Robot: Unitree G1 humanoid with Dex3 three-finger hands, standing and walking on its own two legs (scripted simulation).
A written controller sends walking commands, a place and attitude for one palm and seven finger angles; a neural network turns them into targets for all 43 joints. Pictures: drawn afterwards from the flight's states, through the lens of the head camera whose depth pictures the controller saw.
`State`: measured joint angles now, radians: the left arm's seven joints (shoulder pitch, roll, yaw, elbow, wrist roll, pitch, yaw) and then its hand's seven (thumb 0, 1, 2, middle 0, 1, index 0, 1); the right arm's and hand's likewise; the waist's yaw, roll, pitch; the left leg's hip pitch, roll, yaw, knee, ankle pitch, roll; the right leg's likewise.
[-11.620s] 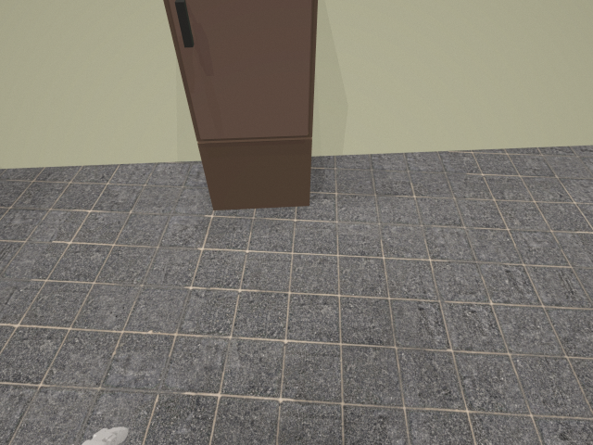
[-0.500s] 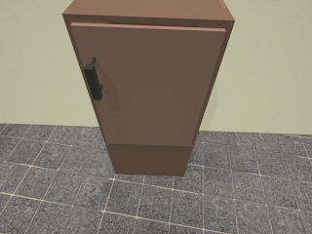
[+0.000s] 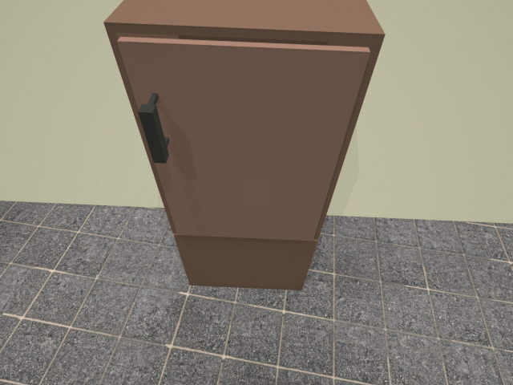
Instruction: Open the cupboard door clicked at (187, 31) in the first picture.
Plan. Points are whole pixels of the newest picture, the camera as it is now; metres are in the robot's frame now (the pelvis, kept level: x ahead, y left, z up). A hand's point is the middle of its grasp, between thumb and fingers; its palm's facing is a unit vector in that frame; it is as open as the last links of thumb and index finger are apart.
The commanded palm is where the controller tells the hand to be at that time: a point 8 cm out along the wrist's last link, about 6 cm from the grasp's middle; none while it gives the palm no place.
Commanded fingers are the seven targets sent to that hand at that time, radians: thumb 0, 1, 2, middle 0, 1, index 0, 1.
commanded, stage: raise the hand with hooked fingers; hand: left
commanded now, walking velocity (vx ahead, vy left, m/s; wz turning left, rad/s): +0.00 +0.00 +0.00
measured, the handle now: (157, 128) +0.55 +0.24 +0.08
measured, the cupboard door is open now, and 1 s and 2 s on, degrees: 0 0 0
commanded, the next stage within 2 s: none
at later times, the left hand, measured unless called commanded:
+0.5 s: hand (123, 377) +0.14 +0.21 -0.05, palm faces +0.15 -0.99 +0.01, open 8.9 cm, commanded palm +0.14 +0.26 -0.02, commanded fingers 0.00 0.32 0.65 -0.24 -0.68 -0.24 -0.68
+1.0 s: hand (87, 303) +0.21 +0.26 +0.03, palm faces +0.11 -0.99 -0.07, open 11.9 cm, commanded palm +0.19 +0.31 +0.04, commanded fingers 0.00 -0.27 0.40 -0.28 -1.05 -0.28 -1.05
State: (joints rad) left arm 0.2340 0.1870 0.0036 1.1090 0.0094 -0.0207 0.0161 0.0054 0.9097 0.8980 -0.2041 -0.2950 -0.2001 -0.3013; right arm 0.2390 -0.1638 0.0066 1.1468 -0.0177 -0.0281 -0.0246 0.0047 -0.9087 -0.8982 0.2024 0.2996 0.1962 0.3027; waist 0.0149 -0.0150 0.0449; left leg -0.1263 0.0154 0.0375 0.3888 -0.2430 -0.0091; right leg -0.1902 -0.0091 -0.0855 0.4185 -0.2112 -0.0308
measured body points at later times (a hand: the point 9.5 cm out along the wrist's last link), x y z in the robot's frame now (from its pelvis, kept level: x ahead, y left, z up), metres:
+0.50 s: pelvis -0.03 +0.00 -0.07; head +0.02 +0.02 +0.38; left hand +0.13 +0.26 -0.05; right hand +0.21 -0.25 -0.10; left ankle -0.02 +0.12 -0.74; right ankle +0.01 -0.10 -0.74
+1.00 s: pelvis -0.01 +0.03 -0.05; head +0.03 +0.03 +0.40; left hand +0.20 +0.32 +0.04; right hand +0.14 -0.22 -0.13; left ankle -0.02 +0.12 -0.74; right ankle +0.01 -0.10 -0.74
